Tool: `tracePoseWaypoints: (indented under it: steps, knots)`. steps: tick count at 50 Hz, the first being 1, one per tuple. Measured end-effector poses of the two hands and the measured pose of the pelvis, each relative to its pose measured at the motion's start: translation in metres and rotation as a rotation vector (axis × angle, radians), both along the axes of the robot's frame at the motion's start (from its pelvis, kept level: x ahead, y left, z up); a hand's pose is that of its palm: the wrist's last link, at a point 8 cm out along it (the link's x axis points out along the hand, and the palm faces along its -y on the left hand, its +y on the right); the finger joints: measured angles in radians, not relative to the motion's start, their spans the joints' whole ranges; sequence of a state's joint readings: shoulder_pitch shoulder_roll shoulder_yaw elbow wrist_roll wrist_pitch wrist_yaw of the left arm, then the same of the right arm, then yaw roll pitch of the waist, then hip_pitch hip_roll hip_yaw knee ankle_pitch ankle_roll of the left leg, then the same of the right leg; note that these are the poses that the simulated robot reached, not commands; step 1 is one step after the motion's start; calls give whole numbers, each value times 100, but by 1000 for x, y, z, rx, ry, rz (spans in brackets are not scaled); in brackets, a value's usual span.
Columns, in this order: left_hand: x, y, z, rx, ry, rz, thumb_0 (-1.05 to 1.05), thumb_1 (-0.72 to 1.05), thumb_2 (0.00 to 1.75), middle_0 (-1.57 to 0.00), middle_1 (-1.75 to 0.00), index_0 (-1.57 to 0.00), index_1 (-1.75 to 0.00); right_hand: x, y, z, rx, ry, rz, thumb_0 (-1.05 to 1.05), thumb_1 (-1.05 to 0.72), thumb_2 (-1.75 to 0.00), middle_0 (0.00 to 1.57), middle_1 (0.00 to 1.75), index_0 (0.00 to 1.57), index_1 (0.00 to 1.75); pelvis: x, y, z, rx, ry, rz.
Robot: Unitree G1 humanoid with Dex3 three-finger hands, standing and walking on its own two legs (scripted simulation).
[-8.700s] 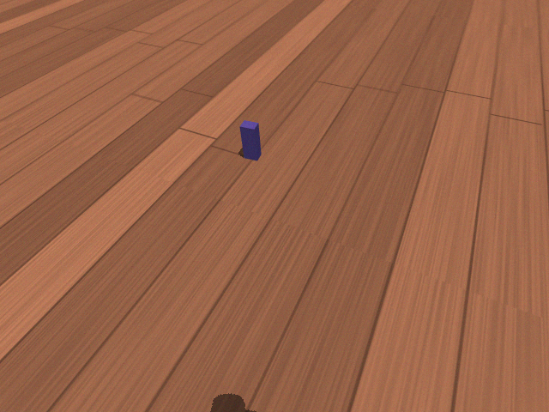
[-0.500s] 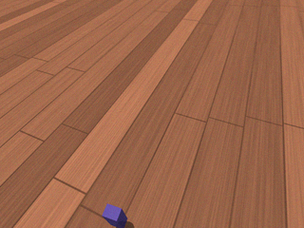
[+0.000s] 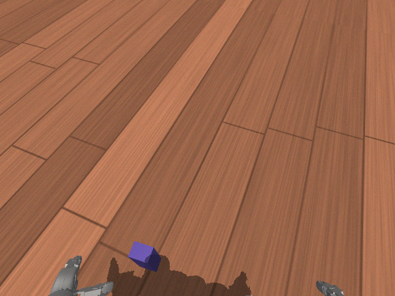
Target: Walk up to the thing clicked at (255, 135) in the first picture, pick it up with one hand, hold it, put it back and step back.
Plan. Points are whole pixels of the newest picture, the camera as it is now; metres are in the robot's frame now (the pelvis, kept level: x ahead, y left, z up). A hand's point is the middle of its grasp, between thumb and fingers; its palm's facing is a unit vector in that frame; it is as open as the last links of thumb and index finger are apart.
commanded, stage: go down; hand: left
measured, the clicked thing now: (146, 257) +0.33 +0.26 -0.65
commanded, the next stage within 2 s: none
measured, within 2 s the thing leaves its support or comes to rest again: neither
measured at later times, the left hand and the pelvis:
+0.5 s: hand out of the picture +0.16 +0.29 -0.17, palm faces +0.07 -0.94 -0.34, open 17.4 cm; pelvis +0.01 +0.02 -0.06, yaw +0 degrees
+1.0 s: hand out of the picture +0.15 +0.33 -0.22, palm faces +0.15 -0.95 -0.29, open 17.4 cm; pelvis -0.01 +0.01 -0.12, yaw +0 degrees
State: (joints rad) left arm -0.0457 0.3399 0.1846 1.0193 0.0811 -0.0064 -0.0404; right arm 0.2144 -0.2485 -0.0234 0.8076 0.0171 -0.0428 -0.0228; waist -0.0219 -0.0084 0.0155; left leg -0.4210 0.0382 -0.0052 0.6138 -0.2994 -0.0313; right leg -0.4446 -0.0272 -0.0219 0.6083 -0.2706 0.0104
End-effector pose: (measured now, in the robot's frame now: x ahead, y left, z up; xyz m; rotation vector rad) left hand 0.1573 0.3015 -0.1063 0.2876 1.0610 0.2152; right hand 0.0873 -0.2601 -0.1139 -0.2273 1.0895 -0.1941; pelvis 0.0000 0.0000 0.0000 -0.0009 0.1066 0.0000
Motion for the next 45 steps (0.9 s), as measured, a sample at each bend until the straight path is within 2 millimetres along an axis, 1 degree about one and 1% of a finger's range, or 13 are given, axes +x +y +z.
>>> tracePoseWaypoints:
  steps: [4,9,14,19,25,31,38,45]
  knots:
    - [1,10,-2,17,9,12,0,20,28,-5,-7,-5,-7,3,8,-4,13,-34,-8,1,-97,-91,20,30,21,30,2,4,-7,-5,23,-1]
    - [-10,23,-12,15,39,29,0,-8,15,-5,-6,-6,-5,17,12,-9,6,-98,5,1,-94,-90,20,30,21,30,2,9,-20,-10,62,-1]
    - [-17,25,-25,-6,13,23,0,-32,8,-6,-5,-6,-5,37,14,-16,-24,-160,36,1,-91,-89,20,30,21,30,2,14,-36,-16,102,4]
    - [-17,25,-31,-7,-14,20,-1,-47,5,-7,-6,-6,-6,59,20,-19,-44,-219,60,1,-89,-89,20,30,21,30,5,17,-48,-26,127,9]
    - [-16,30,-32,4,-22,29,-1,-54,4,-8,-6,-6,-7,80,31,-19,-51,-284,84,1,-87,-89,20,30,21,30,10,18,-56,-36,150,15]
    - [-14,38,-36,7,-23,41,-1,-57,4,-8,-5,-6,-7,91,38,-23,-54,-321,102,1,-86,-88,20,30,21,30,13,19,-66,-45,178,21]
    - [-13,43,-46,-15,-57,37,-1,-58,4,-8,-6,-6,-7,91,39,-37,-55,-323,118,1,-87,-89,20,30,21,30,9,19,-80,-49,213,21]
    - [-20,52,-59,-27,-111,43,-1,-56,5,-8,-6,-7,-7,82,35,-59,-51,-305,137,1,-90,-89,20,30,21,30,-2,17,-99,-48,250,19]
